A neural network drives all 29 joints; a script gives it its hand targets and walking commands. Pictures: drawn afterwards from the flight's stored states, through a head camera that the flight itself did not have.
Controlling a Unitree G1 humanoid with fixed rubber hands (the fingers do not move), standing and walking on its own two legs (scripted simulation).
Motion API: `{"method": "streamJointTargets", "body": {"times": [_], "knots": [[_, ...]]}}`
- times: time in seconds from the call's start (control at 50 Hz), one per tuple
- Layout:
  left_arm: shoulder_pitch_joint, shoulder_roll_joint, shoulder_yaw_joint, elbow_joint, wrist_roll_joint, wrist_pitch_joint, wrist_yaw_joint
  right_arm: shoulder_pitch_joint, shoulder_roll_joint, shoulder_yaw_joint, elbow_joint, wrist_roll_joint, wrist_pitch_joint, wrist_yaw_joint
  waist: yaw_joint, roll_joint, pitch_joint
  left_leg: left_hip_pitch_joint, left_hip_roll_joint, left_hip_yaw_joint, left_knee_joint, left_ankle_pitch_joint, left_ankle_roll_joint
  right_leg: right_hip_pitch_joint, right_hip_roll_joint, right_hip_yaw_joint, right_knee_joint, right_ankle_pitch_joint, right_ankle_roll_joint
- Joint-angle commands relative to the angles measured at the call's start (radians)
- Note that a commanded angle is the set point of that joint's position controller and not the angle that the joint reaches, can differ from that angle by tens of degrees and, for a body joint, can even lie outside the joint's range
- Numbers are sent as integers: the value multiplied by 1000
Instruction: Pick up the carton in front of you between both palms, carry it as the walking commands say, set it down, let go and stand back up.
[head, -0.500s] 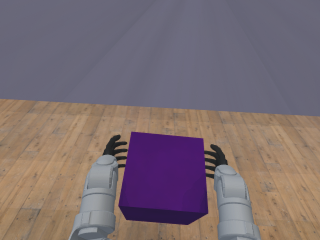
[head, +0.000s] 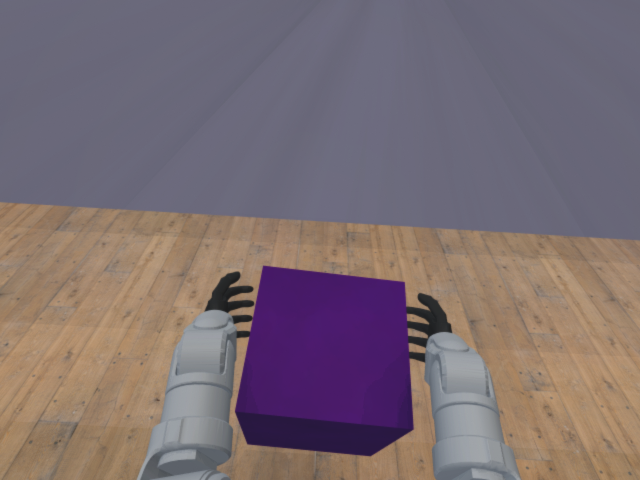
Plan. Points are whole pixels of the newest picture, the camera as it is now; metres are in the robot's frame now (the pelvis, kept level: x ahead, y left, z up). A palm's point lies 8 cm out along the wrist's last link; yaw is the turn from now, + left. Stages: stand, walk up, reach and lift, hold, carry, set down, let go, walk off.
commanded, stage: set down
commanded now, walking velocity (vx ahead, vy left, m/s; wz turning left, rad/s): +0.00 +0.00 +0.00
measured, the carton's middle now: (321, 368) +0.32 +0.00 -0.06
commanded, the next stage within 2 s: none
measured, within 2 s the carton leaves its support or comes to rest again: neither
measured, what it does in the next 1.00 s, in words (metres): lowers itself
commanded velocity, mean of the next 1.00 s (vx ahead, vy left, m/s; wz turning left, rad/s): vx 0.00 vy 0.00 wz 0.00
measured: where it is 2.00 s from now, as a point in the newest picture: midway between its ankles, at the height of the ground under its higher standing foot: outside the picture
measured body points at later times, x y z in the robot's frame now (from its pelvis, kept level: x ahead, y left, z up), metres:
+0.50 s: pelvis -0.01 +0.00 -0.03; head +0.14 +0.00 +0.39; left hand +0.36 +0.15 -0.08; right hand +0.35 -0.14 -0.09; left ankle +0.04 +0.10 -0.74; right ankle +0.04 -0.08 -0.74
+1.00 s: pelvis -0.04 +0.02 -0.17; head +0.19 +0.00 +0.21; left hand +0.41 +0.15 -0.23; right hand +0.41 -0.14 -0.26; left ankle +0.04 +0.11 -0.74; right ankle +0.04 -0.08 -0.74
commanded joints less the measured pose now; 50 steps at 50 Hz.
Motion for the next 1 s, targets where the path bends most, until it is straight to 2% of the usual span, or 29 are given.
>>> {"method": "streamJointTargets", "body": {"times": [0.0, 0.04, 0.06, 0.08, 0.12, 0.14, 0.16, 0.18, 0.2, 0.26, 0.32, 0.4, 0.42, 0.44, 0.54, 0.56, 0.58, 0.62, 0.64, 0.72, 0.74, 0.76, 0.78, 0.8, 0.88, 0.9, 0.92, 0.94, 0.98], "knots": [[-461, -902, -400, 0, -230, -42, -238, -609, 921, 498, -123, 270, -40, 240, 71, -9, -106, -10, 8, -181, -77, -64, 18, -82, -33, 200, -120, -114, 10], [-480, -917, -410, 21, -247, -72, -238, -559, 886, 422, -33, 230, -67, 227, -1, 30, -133, 27, 10, -173, -45, -25, 13, -125, -55, 236, -141, -120, 0], [-463, -884, -289, 158, -163, -80, -229, -630, 859, 356, 40, 194, -82, 222, 61, -22, -63, 21, 14, -180, -31, -24, 27, -193, -50, 227, -136, -121, 2], [-507, -880, -307, 169, -190, -104, -226, -603, 820, 283, 117, 146, -93, 223, -5, -3, -48, -62, 27, -191, -42, -71, 29, -183, -19, 194, -79, -94, 2], [-557, -846, -171, 249, -80, -153, -205, -614, 782, 135, 294, 51, -137, 217, 19, 61, -4, -127, 6, -190, 1, -97, 34, -232, -17, 209, -43, -135, -9], [-614, -790, -134, 232, -90, -200, -199, -682, 773, 179, 181, 74, -177, 211, 47, 33, -26, -169, 30, -196, 29, -106, 48, -219, -26, 203, 13, -113, -2], [-591, -767, -117, 231, -68, -221, -198, -581, 795, 120, 308, 33, -188, 204, 5, 42, -83, -184, 3, -185, 82, -67, 32, -222, -41, 233, 3, -108, 6], [-526, -793, -91, 299, -72, -230, -200, -602, 744, 116, 199, -6, -225, 192, -26, -14, -99, -158, 5, -208, 64, -48, 30, -264, -14, 193, 21, -69, -5], [-643, -773, -77, 292, -53, -253, -190, -721, 696, 67, 281, -34, -233, 189, -19, 52, -34, -223, -4, -180, 78, -78, 31, -341, 1, 171, 51, -70, -2], [-517, -738, -81, 232, -4, -344, -183, -591, 715, 65, 241, -64, -329, 199, 5, 40, -131, -283, 9, -217, 112, 202, 15, -436, 20, 178, 99, 86, 16], [-477, -712, -84, 303, -3, -437, -177, -637, 694, 163, 235, -9, -422, 196, 36, 39, -292, -340, -22, -194, 174, 211, 4, -377, 29, 186, 155, 206, 28], [-570, -775, -241, 263, -91, -565, -173, -693, 680, 296, 193, 25, -555, 171, 3, 12, -539, -458, -49, -199, 285, 356, -11, -322, 9, 227, 238, 430, 40], [-569, -757, -254, 247, -114, -592, -162, -705, 700, 332, 196, 72, -572, 174, 52, -8, -593, -428, -47, -191, 307, 356, -12, -389, 28, 210, 283, 363, 48], [-531, -763, -266, 286, -100, -608, -149, -658, 665, 382, 169, 59, -601, 161, 9, 1, -570, -474, -51, -194, 341, 394, -13, -424, 26, 218, 297, 459, 30], [-722, -638, -361, 218, -107, -690, -111, -823, 594, 390, 200, 100, -658, 109, 64, 70, -787, -864, -92, -135, 459, 158, -39, -449, 32, 230, 460, 321, 38], [-821, -559, -399, 199, -150, -691, -110, -778, 587, 371, 229, 81, -654, 86, -36, 4, -812, -882, -81, -150, 512, 94, -34, -489, 35, 225, 495, 286, 51], [-798, -600, -370, 219, -143, -692, -118, -849, 575, 383, 226, 94, -650, 70, 38, 27, -835, -921, -90, -148, 514, 85, -32, -519, 35, 229, 516, 279, 48], [-762, -664, -371, 294, -180, -674, -121, -869, 642, 464, 166, 147, -668, 58, 18, -6, -974, -915, -90, -148, 587, 143, -31, -503, 39, 218, 578, 354, 52], [-771, -632, -371, 254, -128, -665, -111, -862, 700, 413, 255, 166, -633, 70, 75, -5, -952, -865, -98, -136, 576, 54, -21, -633, 71, 192, 578, 198, 68], [-751, -775, -333, 347, -147, -606, -120, -924, 601, 437, 221, 144, -607, 104, 44, 23, -944, -1019, -113, -140, 692, 83, -49, -784, 66, 177, 648, 146, 53], [-662, -798, -276, 400, -113, -590, -134, -883, 668, 464, 239, 144, -586, 113, 112, -48, -925, -1004, -114, -138, 691, 80, -29, -864, 75, 158, 645, 122, 78], [-741, -862, -304, 411, -129, -572, -139, -941, 660, 462, 165, 154, -590, 138, 41, 2, -960, -995, -118, -135, 708, 79, -41, -907, 93, 135, 685, 128, 61], [-782, -827, -304, 326, -125, -575, -138, -1015, 719, 484, 128, 196, -579, 152, 111, 2, -1034, -990, -117, -134, 726, 116, -32, -955, 97, 145, 708, 146, 65], [-768, -831, -347, 338, -164, -558, -126, -1041, 678, 491, 82, 198, -571, 158, 31, -24, -1111, -945, -113, -152, 758, 113, -25, -969, 98, 104, 759, 149, 79], [-881, -854, -318, 358, -160, -521, -127, -998, 685, 441, 325, 159, -506, 179, 73, -40, -949, -1100, -131, -118, 813, 34, -42, -1109, 101, 124, 773, 22, 48], [-879, -837, -299, 372, -155, -512, -128, -1120, 648, 468, 197, 176, -522, 182, 53, -96, -984, -1097, -118, -145, 843, 78, -35, -1192, 110, 94, 808, 29, 57], [-872, -835, -324, 394, -149, -499, -123, -1134, 638, 432, 236, 185, -508, 189, 107, -9, -947, -1114, -122, -135, 822, 14, -45, -1176, 100, 115, 832, -5, 46], [-935, -857, -319, 335, -186, -502, -123, -1121, 615, 396, 252, 139, -502, 176, 30, -12, -1031, -1205, -133, -118, 889, -28, -58, -1120, 98, 126, 841, -18, 34], [-992, -794, -277, 389, -172, -497, -118, -1084, 648, 306, 447, 100, -474, 162, 9, -75, -827, -1306, -122, -126, 887, -121, -38, -1253, 101, 125, 841, -110, 35]]}}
